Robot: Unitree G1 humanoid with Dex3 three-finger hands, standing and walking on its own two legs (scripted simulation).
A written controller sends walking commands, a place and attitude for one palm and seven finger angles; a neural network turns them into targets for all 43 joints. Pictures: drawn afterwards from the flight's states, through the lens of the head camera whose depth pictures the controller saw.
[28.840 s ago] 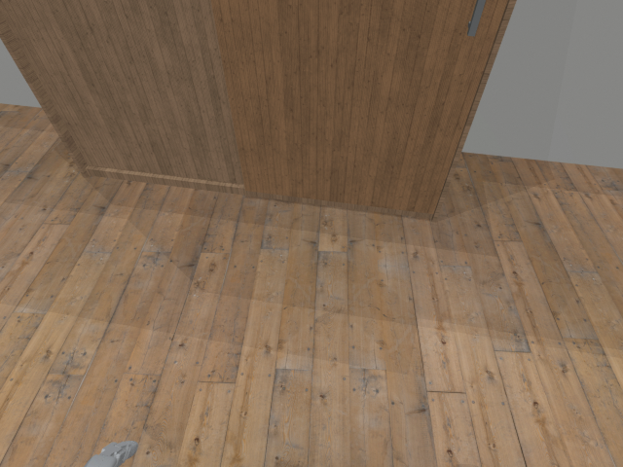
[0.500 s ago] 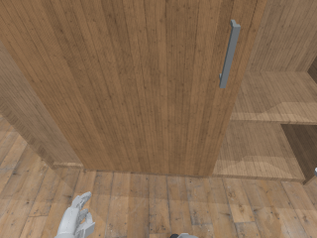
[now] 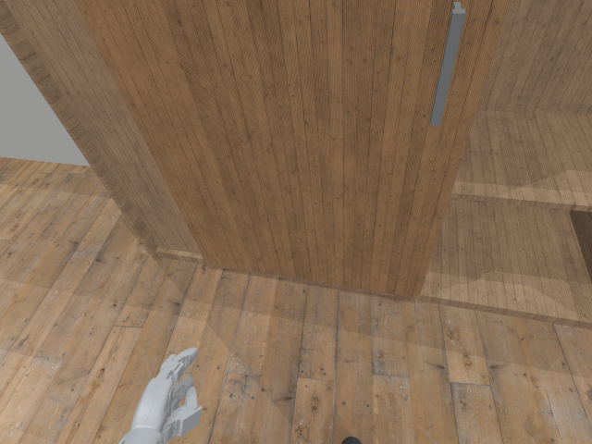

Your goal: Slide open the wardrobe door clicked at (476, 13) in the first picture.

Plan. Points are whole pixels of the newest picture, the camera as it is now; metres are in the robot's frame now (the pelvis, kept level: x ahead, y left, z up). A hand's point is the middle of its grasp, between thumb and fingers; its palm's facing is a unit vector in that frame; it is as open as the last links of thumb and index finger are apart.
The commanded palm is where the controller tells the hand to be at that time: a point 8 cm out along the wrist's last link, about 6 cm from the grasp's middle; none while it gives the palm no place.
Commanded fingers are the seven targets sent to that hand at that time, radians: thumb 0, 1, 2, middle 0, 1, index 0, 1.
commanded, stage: stop stepping back and stand still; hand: right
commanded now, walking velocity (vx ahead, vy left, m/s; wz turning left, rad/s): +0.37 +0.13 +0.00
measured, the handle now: (445, 68) +0.72 -0.23 +0.15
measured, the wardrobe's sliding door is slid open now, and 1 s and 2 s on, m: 0.58 0.58 0.58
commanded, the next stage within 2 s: let the arm hang, fingers relaxed in 0.84 s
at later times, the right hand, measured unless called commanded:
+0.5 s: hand out of the picture +0.09 -0.31 +0.18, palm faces +0.45 +0.78 -0.43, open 7.4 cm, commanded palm +0.02 -0.35 +0.18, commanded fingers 0.00 -0.90 -0.90 0.20 0.30 0.20 0.30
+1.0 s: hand out of the picture +0.09 -0.32 +0.12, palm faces +0.41 +0.78 -0.46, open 7.4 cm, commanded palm none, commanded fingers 0.00 -0.90 -0.90 0.20 0.30 0.20 0.30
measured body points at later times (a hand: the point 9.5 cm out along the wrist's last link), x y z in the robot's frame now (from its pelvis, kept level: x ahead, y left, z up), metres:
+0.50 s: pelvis -0.11 -0.04 -0.01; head -0.13 -0.06 +0.44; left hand +0.03 +0.18 -0.09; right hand +0.06 -0.35 +0.20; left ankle -0.11 +0.04 -0.70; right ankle -0.09 -0.20 -0.74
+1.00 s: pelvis -0.10 -0.05 -0.01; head -0.12 -0.05 +0.44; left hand +0.09 +0.20 -0.08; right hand +0.07 -0.36 +0.14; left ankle -0.08 +0.04 -0.73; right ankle -0.08 -0.16 -0.74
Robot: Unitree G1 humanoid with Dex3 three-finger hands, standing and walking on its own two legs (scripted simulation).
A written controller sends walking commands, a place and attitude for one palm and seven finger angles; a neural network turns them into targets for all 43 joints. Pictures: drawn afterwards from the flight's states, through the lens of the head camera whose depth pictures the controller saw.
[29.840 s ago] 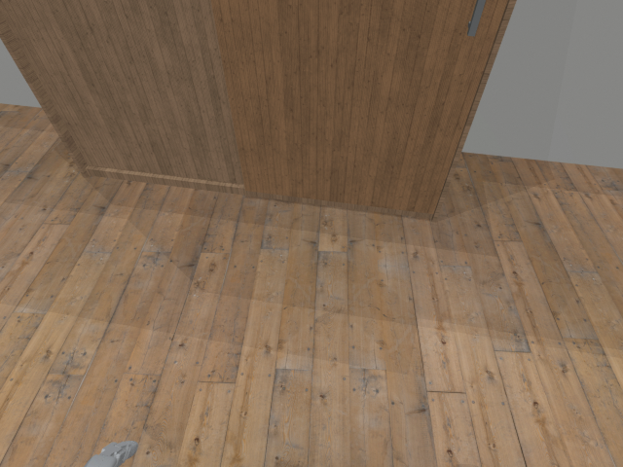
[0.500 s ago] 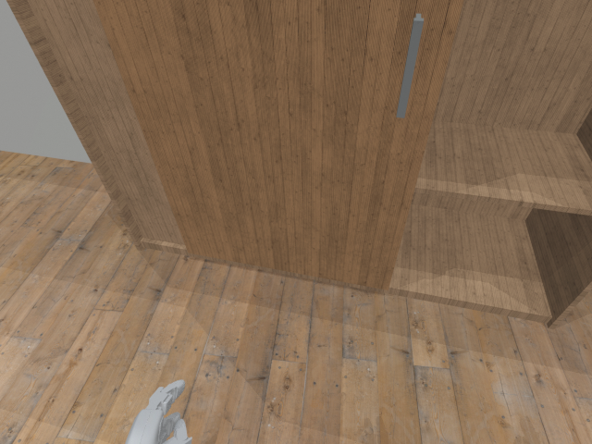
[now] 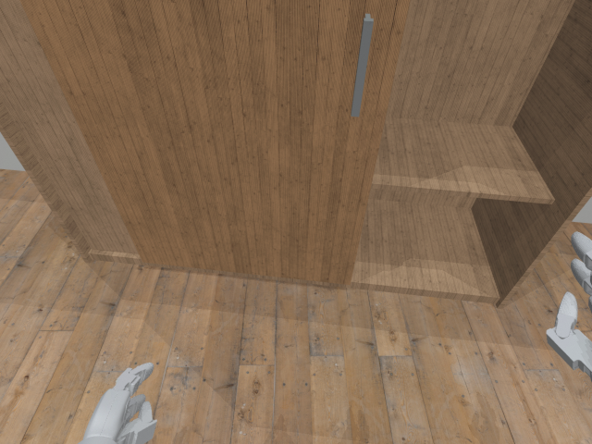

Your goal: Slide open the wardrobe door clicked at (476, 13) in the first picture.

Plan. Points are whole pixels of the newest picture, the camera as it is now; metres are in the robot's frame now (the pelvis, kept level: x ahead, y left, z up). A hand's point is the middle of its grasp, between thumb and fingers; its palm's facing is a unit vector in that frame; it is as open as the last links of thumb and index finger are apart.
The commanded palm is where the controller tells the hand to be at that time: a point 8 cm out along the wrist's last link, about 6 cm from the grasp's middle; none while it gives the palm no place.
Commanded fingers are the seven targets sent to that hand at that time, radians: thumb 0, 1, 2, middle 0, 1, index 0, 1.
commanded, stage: let the arm hang, fingers relaxed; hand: right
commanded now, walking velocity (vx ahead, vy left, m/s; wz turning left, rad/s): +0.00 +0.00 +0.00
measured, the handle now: (361, 67) +0.84 -0.11 +0.16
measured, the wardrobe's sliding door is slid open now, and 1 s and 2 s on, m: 0.58 0.58 0.58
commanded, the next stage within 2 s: look to check the result in 1.04 s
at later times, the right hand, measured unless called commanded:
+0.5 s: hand out of the picture -0.06 -0.20 -0.16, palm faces +0.03 +0.97 -0.22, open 7.3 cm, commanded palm none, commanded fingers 0.00 -0.90 -0.90 0.20 0.30 0.20 0.30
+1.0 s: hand out of the picture +0.08 -0.26 -0.14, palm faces -0.01 +0.95 -0.31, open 7.4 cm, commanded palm none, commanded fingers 0.00 -0.90 -0.90 0.20 0.30 0.20 0.30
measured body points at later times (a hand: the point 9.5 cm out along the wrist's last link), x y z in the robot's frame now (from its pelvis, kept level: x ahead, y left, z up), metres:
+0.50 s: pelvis -0.01 +0.00 +0.01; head +0.01 -0.01 +0.46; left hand +0.02 +0.25 -0.14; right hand -0.06 -0.25 -0.14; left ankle +0.01 +0.12 -0.73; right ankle +0.04 -0.11 -0.73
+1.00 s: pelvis +0.00 -0.02 +0.02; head +0.00 -0.02 +0.47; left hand +0.09 +0.27 -0.11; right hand +0.08 -0.31 -0.12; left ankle +0.01 +0.12 -0.73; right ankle +0.04 -0.11 -0.73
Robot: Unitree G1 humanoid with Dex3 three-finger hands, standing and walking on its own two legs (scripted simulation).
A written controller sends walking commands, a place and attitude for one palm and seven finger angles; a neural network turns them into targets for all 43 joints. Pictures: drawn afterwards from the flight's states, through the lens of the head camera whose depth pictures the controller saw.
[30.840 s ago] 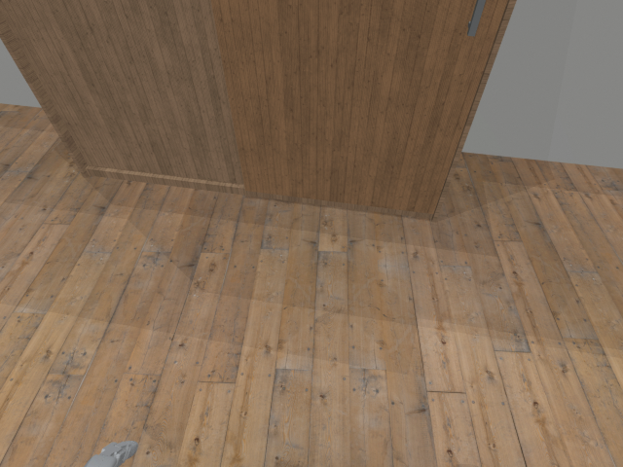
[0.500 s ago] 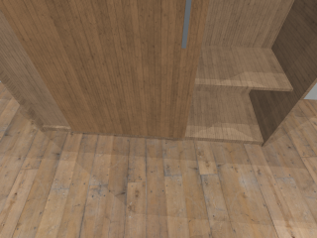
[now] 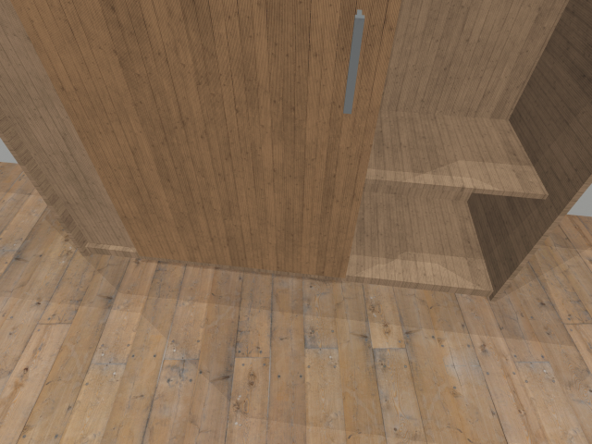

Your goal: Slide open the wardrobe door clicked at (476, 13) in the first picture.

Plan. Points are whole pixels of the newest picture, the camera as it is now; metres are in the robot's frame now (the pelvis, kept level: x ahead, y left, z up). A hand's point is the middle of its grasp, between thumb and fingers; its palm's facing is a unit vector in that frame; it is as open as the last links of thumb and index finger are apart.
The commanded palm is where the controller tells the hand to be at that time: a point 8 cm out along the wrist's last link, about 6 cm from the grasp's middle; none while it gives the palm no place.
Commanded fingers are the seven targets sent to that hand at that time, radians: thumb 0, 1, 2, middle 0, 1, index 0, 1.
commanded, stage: let the arm hang, fingers relaxed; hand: right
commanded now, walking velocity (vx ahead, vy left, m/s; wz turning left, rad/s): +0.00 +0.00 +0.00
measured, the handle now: (353, 64) +0.84 -0.06 +0.14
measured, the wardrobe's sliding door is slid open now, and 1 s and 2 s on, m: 0.58 0.58 0.58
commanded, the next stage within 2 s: look to check the result in 0.04 s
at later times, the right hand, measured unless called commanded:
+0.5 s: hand out of the picture +0.07 -0.24 -0.16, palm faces -0.04 +0.95 -0.32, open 7.4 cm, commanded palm none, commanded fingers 0.00 -0.90 -0.90 0.20 0.30 0.20 0.30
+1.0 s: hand out of the picture +0.11 -0.22 -0.16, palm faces -0.04 +0.95 -0.31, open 7.4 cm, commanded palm none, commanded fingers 0.00 -0.90 -0.90 0.20 0.30 0.20 0.30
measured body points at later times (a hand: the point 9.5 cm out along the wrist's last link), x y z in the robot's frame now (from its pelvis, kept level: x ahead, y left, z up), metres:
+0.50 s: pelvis +0.02 +0.01 +0.00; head +0.04 +0.00 +0.45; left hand +0.10 +0.30 -0.13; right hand +0.07 -0.29 -0.14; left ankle +0.00 +0.14 -0.75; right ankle +0.04 -0.09 -0.75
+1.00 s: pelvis +0.03 +0.02 +0.00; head +0.04 +0.01 +0.45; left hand +0.11 +0.31 -0.13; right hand +0.11 -0.27 -0.14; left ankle +0.00 +0.14 -0.75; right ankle +0.04 -0.09 -0.75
